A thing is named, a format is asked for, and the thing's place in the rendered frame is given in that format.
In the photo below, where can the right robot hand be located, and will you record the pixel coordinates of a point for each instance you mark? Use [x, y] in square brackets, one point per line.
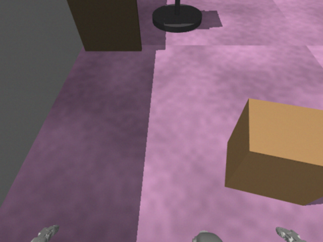
[288, 235]

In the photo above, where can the left robot hand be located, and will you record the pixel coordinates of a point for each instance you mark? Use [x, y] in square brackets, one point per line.
[46, 233]

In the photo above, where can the office chair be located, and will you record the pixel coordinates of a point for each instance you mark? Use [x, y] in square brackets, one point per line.
[177, 17]

